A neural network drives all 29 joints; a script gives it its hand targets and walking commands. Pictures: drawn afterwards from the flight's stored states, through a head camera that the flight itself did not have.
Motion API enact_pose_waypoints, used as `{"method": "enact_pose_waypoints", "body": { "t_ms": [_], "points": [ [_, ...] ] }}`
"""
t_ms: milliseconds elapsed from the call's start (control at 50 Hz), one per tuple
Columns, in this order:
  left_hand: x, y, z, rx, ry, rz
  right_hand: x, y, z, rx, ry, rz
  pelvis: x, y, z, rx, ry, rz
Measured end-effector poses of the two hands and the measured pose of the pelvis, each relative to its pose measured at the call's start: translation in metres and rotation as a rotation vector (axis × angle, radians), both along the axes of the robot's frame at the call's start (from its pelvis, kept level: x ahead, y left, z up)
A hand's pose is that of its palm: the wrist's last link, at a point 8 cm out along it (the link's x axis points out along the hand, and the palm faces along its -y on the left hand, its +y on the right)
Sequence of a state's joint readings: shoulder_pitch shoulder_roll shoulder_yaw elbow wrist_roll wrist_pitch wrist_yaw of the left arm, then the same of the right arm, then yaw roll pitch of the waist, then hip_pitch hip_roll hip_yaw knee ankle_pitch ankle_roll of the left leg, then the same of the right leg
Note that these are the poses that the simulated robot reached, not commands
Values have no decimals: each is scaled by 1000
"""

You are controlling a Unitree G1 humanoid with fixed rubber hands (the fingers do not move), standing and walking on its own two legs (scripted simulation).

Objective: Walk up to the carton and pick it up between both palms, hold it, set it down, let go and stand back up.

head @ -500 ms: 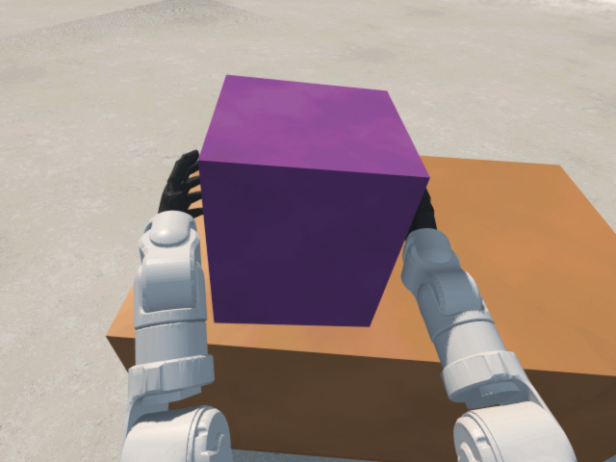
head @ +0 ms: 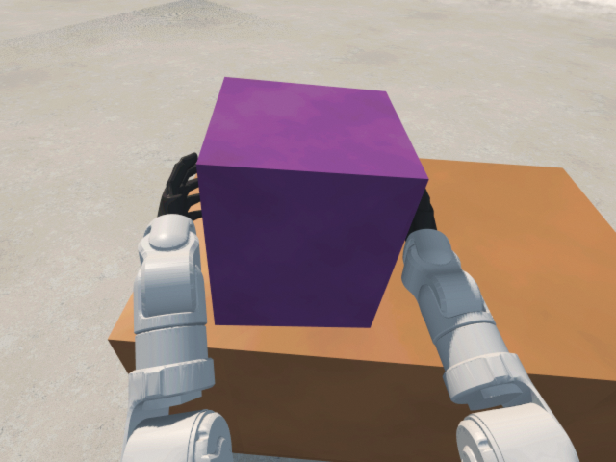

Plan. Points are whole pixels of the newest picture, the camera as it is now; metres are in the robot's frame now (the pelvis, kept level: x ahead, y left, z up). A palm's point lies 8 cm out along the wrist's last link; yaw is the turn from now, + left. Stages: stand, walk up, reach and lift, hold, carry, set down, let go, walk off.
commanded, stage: hold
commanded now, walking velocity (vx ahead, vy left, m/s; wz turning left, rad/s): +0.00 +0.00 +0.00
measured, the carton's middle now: (300, 207) +0.39 +0.00 +0.17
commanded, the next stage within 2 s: none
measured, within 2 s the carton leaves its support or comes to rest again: neither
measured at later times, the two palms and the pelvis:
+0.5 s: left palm (177, 220) +0.36 +0.16 +0.18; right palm (416, 229) +0.35 -0.14 +0.16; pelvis +0.00 +0.00 +0.00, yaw +0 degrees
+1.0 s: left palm (178, 221) +0.36 +0.15 +0.18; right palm (415, 232) +0.35 -0.14 +0.15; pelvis +0.00 +0.00 +0.00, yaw +0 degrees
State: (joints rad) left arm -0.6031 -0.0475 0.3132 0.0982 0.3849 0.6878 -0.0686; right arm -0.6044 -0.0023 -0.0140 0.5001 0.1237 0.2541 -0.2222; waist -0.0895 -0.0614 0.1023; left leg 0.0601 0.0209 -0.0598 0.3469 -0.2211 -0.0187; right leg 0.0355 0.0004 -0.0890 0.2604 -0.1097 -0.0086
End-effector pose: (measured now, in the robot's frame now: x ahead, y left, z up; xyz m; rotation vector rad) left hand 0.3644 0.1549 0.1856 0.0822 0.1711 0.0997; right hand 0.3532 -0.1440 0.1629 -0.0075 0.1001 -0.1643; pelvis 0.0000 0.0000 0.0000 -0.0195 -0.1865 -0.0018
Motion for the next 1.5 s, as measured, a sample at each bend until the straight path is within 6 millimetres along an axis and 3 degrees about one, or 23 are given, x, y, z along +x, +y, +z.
{"method": "enact_pose_waypoints", "body": {
  "t_ms": [1500],
  "points": [
    [-1,1,-4,6,15,3,2,1,-4,3,9,2,0,1,0,0,-4,6]
  ]
}}
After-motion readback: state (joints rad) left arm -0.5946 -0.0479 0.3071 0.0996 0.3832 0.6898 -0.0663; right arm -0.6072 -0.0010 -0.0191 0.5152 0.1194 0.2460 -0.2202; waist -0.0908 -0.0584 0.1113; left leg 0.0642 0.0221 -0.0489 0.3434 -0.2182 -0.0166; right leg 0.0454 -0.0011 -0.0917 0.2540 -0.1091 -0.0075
